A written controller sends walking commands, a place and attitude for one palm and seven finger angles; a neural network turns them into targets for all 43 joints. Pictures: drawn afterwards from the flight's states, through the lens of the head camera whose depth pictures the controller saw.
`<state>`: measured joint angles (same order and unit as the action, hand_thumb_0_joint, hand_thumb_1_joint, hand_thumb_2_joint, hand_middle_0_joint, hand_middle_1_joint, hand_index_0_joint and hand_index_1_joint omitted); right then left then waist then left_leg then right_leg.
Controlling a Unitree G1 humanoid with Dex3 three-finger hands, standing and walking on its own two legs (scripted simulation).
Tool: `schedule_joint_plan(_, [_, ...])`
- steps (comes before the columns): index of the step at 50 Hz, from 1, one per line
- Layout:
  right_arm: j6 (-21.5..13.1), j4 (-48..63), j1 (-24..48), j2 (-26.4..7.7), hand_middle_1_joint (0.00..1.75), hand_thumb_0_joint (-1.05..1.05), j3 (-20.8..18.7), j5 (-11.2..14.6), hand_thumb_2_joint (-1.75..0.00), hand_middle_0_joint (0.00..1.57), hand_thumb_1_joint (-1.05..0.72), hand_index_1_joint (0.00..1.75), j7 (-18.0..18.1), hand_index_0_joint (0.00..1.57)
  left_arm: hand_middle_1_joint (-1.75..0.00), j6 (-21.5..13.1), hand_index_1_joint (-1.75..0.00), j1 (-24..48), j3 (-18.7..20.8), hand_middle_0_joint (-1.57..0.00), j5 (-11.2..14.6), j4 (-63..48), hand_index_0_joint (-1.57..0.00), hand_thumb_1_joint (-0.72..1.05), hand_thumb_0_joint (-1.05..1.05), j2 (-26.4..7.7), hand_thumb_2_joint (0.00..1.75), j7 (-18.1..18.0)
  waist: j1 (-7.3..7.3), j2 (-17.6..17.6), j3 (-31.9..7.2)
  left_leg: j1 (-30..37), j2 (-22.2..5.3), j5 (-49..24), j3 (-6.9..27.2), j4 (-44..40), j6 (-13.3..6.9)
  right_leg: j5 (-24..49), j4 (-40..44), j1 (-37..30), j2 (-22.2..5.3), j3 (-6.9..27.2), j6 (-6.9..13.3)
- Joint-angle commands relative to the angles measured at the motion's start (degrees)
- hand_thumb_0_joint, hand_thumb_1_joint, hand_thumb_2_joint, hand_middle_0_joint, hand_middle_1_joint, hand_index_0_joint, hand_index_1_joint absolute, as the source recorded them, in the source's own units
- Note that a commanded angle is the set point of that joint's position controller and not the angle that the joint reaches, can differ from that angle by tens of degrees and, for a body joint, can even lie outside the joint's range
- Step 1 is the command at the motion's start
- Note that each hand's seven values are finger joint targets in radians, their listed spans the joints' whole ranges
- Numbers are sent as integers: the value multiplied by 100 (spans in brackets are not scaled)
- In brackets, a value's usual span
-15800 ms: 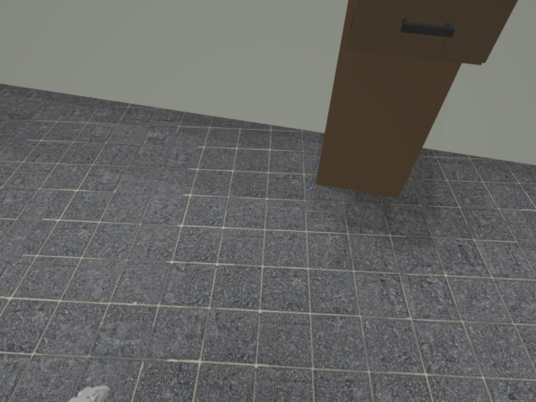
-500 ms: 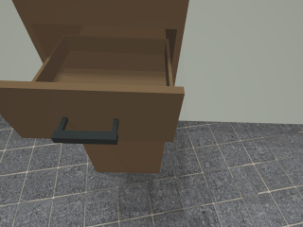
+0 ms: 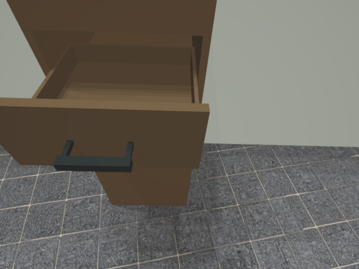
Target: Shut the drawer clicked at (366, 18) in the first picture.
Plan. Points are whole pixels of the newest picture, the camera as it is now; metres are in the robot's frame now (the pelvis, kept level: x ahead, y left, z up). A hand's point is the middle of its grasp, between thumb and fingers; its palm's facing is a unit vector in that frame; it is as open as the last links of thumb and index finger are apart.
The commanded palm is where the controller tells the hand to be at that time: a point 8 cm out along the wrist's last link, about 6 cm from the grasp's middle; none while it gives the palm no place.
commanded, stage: look again from close up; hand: left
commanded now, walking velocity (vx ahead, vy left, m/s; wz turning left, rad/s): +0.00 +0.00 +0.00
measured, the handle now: (97, 154) +0.28 +0.18 +0.15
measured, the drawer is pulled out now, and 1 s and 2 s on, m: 0.25 0.25 0.25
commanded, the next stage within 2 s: shuffle to correct the standing spot in 0.04 s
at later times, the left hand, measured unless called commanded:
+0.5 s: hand out of the picture -0.02 +0.15 -0.18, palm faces +0.02 -0.98 -0.21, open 7.4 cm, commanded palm none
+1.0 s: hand out of the picture -0.03 +0.13 -0.18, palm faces +0.02 -0.98 -0.20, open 7.4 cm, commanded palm none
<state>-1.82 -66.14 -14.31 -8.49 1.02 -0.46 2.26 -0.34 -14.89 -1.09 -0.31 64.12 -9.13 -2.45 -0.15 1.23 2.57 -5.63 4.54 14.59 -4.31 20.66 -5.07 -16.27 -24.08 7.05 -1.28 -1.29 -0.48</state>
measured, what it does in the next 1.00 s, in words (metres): stands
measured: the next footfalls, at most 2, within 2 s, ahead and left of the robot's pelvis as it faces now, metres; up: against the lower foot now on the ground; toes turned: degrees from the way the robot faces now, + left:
none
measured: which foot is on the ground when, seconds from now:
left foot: down 0.00-1.00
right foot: down 0.00-1.00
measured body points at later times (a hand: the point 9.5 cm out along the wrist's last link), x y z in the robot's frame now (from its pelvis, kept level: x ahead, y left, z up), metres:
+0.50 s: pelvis -0.03 -0.02 +0.00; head +0.00 -0.02 +0.44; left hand -0.02 +0.20 -0.16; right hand -0.01 -0.25 -0.16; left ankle -0.04 +0.06 -0.74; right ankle -0.04 -0.12 -0.74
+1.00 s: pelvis -0.02 -0.03 +0.00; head +0.01 -0.04 +0.44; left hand -0.03 +0.19 -0.16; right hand -0.03 -0.25 -0.17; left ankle -0.04 +0.06 -0.74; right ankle -0.04 -0.12 -0.74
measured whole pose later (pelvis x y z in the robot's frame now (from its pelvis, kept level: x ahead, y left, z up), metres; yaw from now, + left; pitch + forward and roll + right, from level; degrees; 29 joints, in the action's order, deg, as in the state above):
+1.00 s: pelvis -0.02 -0.03 +0.00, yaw +1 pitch +1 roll +0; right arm 0.4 -62.0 -18.1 -8.3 -0.5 -1.1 1.7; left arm -1.1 -18.3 -1.7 -0.4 61.9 -7.8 -2.4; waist 0.7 -1.1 1.5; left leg -12.8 1.9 15.9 -2.3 27.5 -2.4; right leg -16.7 -27.7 12.2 1.0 -3.6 2.5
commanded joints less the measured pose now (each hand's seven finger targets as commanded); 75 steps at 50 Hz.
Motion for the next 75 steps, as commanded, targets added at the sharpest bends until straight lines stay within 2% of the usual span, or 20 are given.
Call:
schedule_joint_plan(1, [-94, 119, -318, -650, 30, 0, -92, -11, -90, 20, -90, 30, 26, 20, -30, -60, -30, -389, 116, -20, -18, -148, -20, 90, 0, -516, 90, -1, -18, -62, 104, -80, -1034, -1765, 874, -330, 164, 1188, 254, 162, -486, 508, 215])
schedule_joint_plan(7, [-107, 111, -306, -670, 30, 0, -100, -9, -90, 20, -90, 30, 23, 20, -30, -87, -30, -396, 124, -20, -17, -157, -20, 90, 0, -541, 90, 3, -13, -56, 31, -35, -1039, -1798, 864, -322, 166, 1301, 280, 137, -515, 513, 232])
schedule_joint_plan(13, [-66, 228, -325, -557, 30, 0, -166, 10, -90, 20, -90, 30, 85, 20, -30, 23, -30, -465, 174, -20, -6, -273, -20, 90, 0, -467, 90, -27, -1, -120, -51, 160, -1225, -3109, 902, -96, 161, 1648, -69, 377, -458, 478, 155])
schedule_joint_plan(18, [44, 406, -249, -740, 30, 0, -334, -18, -90, 20, -90, 30, 138, 20, -30, 146, -30, -404, 289, -20, -52, -474, -20, 90, 0, -496, 90, -1, 14, -377, -98, 130, -1640, -3506, 1211, 4, -105, 965, -642, 789, -281, 351, 134])
schedule_joint_plan(21, [31, 483, -53, -663, 30, 0, -306, -28, -90, 20, -90, 30, 104, 20, -30, 131, -30, -541, 247, -20, -55, -475, -20, 90, 0, -351, 90, -11, -113, -537, -313, -186, -1665, -2812, 1262, -46, -272, 204, -595, 542, -254, 429, 149])
schedule_joint_plan(23, [24, 510, 71, -570, 30, 0, -276, -7, -90, 20, -90, 30, 33, 20, -30, 45, -30, -609, 211, -20, -72, -409, -20, 90, 0, -409, 90, -1, -131, -170, -363, -467, -1235, -1391, 1015, 46, 2, 907, 18, 280, -416, 703, 202])
schedule_joint_plan(25, [59, 451, -23, -512, 30, 0, -259, 11, -90, 20, -90, 30, -24, 20, -30, -63, -30, -373, 172, -20, -64, -410, -20, 90, 0, -565, 90, 19, 40, 328, -325, -348, -876, -262, 739, 20, 246, 716, 462, 441, -663, 1008, 336])
schedule_joint_plan(29, [78, 256, -126, -610, 30, 0, -222, -43, -90, 20, -90, 30, -98, 20, -30, -135, -30, -152, 177, -20, -48, -379, -20, 90, 0, -701, 90, 58, 63, 302, 370, -360, -768, 32, 687, -103, 308, -768, 987, 1058, -627, 1080, 405])
schedule_joint_plan(34, [129, 166, -397, -422, 30, 0, -138, -71, -90, 20, -90, 30, -120, 20, -30, -112, -30, -427, 170, -20, -33, -292, -20, 90, 0, -603, 90, 52, 5, 238, 503, -547, -661, 9, 552, 50, 354, -1109, 1189, 1016, -737, 1178, 442])
schedule_joint_plan(44, [-6, 136, -616, -389, 30, 0, -85, -23, -90, 20, -90, 30, -32, 20, -30, -162, -30, -655, 137, -20, 0, -203, -20, 90, 0, -417, 90, 21, -77, -172, -76, -353, -964, -1191, 749, -125, 317, 1290, 383, 284, -599, 681, 396])
schedule_joint_plan(45, [101, 934, -74, -1084, 30, 0, -230, -107, -90, 20, -90, 30, -74, 20, -30, -167, -30, -333, 112, -20, -20, -673, -20, 90, 0, -1464, 90, -14, 135, -616, 683, -568, -681, -818, 995, -178, 302, 63, 236, 940, -356, 674, 465])
schedule_joint_plan(46, [23, 926, -105, -906, 30, 0, -302, -118, -90, 20, -90, 30, -35, 20, -30, -181, -30, -429, 236, -20, -17, -645, -20, 90, 0, -1067, 90, -44, -28, -914, 20, -701, -917, -419, 967, 318, 241, -101, 68, 873, -563, 777, 491])
schedule_joint_plan(47, [44, 856, -192, -506, 30, 0, -267, -103, -90, 20, -90, 30, -11, 20, -30, -196, -30, -566, 199, -20, -28, -534, -20, 90, 0, -769, 90, -71, 29, -812, -355, -771, -852, -345, 920, 577, 279, 89, 203, 652, -733, 941, 551])
schedule_joint_plan(48, [79, 860, -346, -408, 30, 0, -239, -74, -90, 20, -90, 30, -18, 20, -30, -197, -30, -630, 138, -20, -19, -539, -20, 90, 0, -733, 90, -78, 67, -485, -478, -720, -758, -162, 830, 716, 327, -63, 354, 604, -879, 1081, 588])
schedule_joint_plan(50, [80, 870, -556, -396, 30, 0, -233, -85, -90, 20, -90, 30, -45, 20, -30, -202, -30, -519, 129, -20, -44, -632, -20, 90, 0, -720, 90, -85, 129, 356, -575, -761, -690, -294, 692, 794, 355, 426, 399, 482, -946, 1184, 623])
schedule_joint_plan(51, [61, 840, -559, -437, 30, 0, -249, -67, -90, 20, -90, 30, -45, 20, -30, -216, -30, -479, 146, -20, -34, -628, -20, 90, 0, -673, 90, -90, 143, 506, -531, -743, -709, -422, 701, 728, 342, 857, 285, 440, -919, 1056, 592])
schedule_joint_plan(55, [-24, 775, -483, -631, 30, 0, -247, -42, -90, 20, -90, 30, -13, 20, -30, -194, -30, -618, 140, -20, -32, -645, -20, 90, 0, -596, 90, -110, 7, -91, -429, -451, -971, -2283, 827, 596, 219, 2418, -364, 273, -562, 589, 417])
schedule_joint_plan(59, [25, 757, -261, -759, 30, 0, -266, -31, -90, 20, -90, 30, 17, 20, -30, -147, -30, -583, 173, -20, -14, -634, -20, 90, 0, -713, 90, -123, -2, 5, -34, -458, -1002, -2116, 838, 458, 212, 2201, -279, 422, -551, 540, 350])
schedule_joint_plan(65, [12, 757, -67, -857, 30, 0, -241, -46, -90, 20, -90, 30, -5, 20, -30, -76, -30, -407, 165, -20, -34, -752, -20, 90, 0, -767, 90, -106, -15, -116, -141, -220, -1028, -2367, 801, 269, 188, 1937, -243, 315, -491, 531, 286])
schedule_joint_plan(75, [-7, 647, 112, -908, 30, 0, -214, -39, -90, 20, -90, 30, -20, 20, -30, -23, -30, -314, 145, -20, -39, -676, -20, 90, 0, -749, 90, -64, -27, -123, -114, -76, -1031, -1915, 846, -61, 186, 1317, 45, 296, -478, 516, 185])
